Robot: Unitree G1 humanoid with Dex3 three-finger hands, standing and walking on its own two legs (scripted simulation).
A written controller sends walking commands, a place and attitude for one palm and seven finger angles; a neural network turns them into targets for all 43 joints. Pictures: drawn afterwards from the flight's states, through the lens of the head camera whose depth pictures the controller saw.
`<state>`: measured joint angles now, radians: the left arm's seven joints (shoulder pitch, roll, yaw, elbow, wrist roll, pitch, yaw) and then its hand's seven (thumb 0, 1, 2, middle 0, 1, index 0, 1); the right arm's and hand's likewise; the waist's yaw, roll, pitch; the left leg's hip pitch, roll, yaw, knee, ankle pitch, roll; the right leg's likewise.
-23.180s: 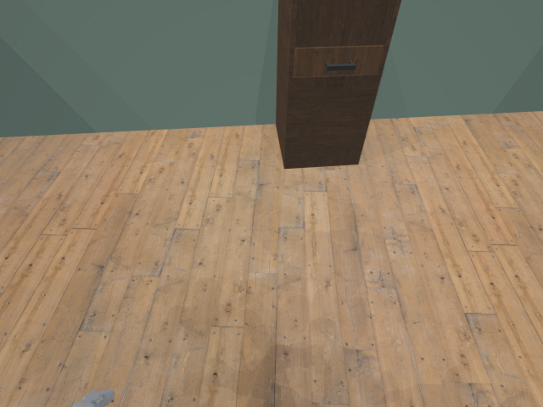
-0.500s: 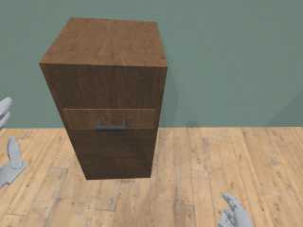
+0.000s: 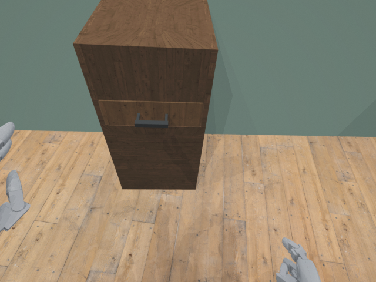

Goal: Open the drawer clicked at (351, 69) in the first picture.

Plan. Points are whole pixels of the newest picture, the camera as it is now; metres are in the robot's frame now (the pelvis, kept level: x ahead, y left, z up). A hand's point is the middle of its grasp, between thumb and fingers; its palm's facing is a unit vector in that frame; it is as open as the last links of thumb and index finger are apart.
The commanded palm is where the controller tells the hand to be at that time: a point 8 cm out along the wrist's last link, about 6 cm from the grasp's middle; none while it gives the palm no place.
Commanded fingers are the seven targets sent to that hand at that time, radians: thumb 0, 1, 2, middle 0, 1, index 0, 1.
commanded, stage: step back with the hand held close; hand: left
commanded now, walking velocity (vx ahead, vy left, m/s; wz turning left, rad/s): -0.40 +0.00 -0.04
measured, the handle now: (152, 120) +0.69 +0.16 -0.15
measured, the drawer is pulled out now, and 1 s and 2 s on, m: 0.00 0.00 0.00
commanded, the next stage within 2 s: stop stepping back and stand still in 0.06 s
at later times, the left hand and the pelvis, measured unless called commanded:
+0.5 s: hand out of the picture +0.08 +0.28 +0.18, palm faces +0.44 -0.80 -0.40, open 7.4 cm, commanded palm +0.04 +0.30 +0.19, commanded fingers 0.00 0.90 0.90 -0.20 -0.30 -0.20 -0.30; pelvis -0.10 +0.02 +0.01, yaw +0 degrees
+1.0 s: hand out of the picture +0.10 +0.25 +0.16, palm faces +0.27 -0.85 -0.45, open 7.4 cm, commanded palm +0.04 +0.29 +0.19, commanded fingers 0.00 0.90 0.90 -0.20 -0.30 -0.20 -0.30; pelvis -0.10 +0.02 +0.01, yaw -3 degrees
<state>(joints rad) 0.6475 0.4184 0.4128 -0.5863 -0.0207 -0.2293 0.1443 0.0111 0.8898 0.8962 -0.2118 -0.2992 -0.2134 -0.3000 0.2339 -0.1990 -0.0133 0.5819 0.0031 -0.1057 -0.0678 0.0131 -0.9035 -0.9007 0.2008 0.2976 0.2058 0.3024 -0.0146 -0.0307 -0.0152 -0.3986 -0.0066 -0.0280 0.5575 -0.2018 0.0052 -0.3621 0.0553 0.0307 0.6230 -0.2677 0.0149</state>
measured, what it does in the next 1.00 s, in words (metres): walks backwards: left foot, then right foot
